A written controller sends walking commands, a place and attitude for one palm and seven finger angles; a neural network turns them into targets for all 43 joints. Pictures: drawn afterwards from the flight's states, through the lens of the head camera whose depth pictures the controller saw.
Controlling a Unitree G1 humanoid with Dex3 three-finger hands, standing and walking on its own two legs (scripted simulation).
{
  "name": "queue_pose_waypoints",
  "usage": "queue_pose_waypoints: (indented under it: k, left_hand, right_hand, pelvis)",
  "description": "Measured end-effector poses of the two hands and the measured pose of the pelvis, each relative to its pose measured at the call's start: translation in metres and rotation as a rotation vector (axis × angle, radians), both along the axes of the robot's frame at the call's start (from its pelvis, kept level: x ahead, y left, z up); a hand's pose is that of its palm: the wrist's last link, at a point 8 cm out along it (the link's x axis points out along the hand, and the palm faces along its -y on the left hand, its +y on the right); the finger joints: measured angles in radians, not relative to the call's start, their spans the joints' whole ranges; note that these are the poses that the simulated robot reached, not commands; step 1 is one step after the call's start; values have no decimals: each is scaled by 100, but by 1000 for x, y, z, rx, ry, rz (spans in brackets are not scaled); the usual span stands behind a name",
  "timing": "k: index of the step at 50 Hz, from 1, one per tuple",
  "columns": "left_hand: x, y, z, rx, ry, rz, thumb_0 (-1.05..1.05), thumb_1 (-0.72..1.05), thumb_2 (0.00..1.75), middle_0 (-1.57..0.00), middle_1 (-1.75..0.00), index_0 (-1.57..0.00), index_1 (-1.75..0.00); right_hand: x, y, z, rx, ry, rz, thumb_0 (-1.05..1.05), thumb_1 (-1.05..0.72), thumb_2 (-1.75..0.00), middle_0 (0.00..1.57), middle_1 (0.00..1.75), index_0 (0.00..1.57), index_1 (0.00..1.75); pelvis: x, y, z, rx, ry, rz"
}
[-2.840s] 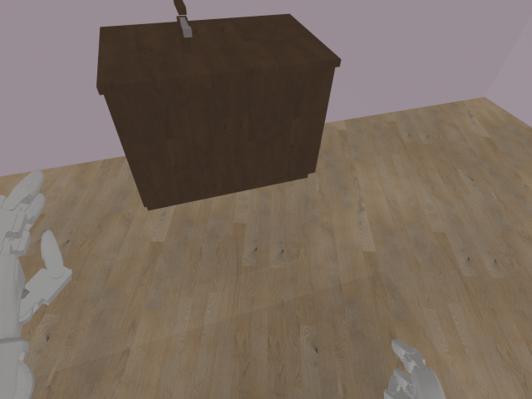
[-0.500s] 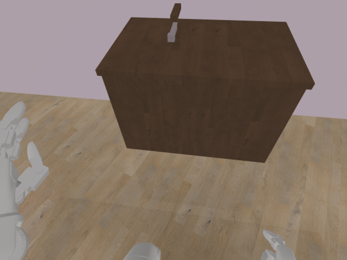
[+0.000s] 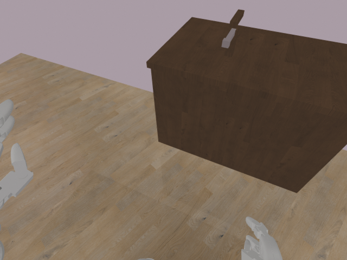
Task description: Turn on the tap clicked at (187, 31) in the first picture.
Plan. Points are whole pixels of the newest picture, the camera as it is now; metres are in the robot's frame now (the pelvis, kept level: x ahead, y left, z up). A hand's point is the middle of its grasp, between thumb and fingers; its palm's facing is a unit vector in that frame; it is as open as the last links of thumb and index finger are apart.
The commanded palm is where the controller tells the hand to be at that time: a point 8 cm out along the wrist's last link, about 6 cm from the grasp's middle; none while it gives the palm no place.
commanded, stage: walk to a spot facing it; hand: left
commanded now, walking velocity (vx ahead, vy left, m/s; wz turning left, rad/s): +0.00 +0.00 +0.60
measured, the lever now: (226, 43) +0.89 -0.13 +0.07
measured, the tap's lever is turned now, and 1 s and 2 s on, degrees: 0 0 0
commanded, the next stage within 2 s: turn to face it in 1.58 s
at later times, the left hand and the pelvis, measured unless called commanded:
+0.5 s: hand out of the picture +0.07 +0.29 +0.19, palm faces +0.66 -0.65 -0.38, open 7.4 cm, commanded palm +0.00 +0.31 +0.18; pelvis -0.06 -0.01 +0.00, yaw +19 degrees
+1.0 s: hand out of the picture +0.00 +0.27 +0.18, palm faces +0.79 -0.41 -0.45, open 7.4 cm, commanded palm -0.06 +0.28 +0.18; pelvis -0.03 -0.05 +0.02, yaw +36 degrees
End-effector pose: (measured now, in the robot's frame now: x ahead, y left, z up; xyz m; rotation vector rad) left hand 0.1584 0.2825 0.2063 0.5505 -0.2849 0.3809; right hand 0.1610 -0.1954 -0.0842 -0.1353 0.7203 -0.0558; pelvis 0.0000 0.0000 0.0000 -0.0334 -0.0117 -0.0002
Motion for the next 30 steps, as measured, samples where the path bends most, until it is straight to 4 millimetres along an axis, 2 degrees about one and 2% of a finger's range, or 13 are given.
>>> queue_pose_waypoints:
  k: [2, 5, 10, 16, 20, 23, 30]
  left_hand:
    - [-13, -3, -5, -4, 3, 62, 1, 89, 90, -21, -30, -22, -30]
    - [-27, -8, -11, -78, 8, 130, 1, 89, 90, -21, -30, -22, -30]
    - [-46, -12, -11, -108, 11, 152, 2, 89, 90, -21, -30, -22, -30]
    - [-81, 3, -4, -53, -43, 183, 2, 89, 90, -21, -30, -22, -30]
    - [-111, 22, -6, -33, -115, 216, 1, 89, 90, -21, -30, -22, -30]
    - [-129, 29, -7, -22, -108, 251, 1, 89, 90, -21, -30, -22, -30]
    - [-170, 18, 2, -38, -96, 338, 2, 89, 90, -21, -30, -21, -30]
  right_hand:
    - [2, -4, -9, 8, 7, 41, 1, -90, -90, 21, 30, 20, 30]
    - [1, -15, -12, -24, 44, 92, 1, -90, -90, 21, 30, 20, 30]
    - [1, -35, 2, -99, 53, 90, 1, -90, -90, 21, 30, 20, 30]
    - [9, -43, 19, -200, 10, 116, 1, -90, -90, 20, 30, 20, 30]
    - [12, -28, 20, -224, -31, 146, 1, -90, -90, 20, 30, 20, 30]
    - [5, -6, 20, -166, -34, 191, 1, -90, -90, 20, 30, 20, 30]
    - [-11, 40, 14, -39, 9, 338, 1, -90, -90, 20, 30, 20, 30]
  pelvis:
    - [-6, -9, -5, 14, -5, 23]
    - [-13, -16, 0, 37, -18, 70]
    - [-19, -23, 10, 69, -15, 148]
    - [-32, -17, 5, 59, 17, 225]
    - [-46, -7, -8, 61, 9, 262]
    - [-54, -8, -4, 37, -6, 302]
    - [-59, -19, 9, -6, -11, 384]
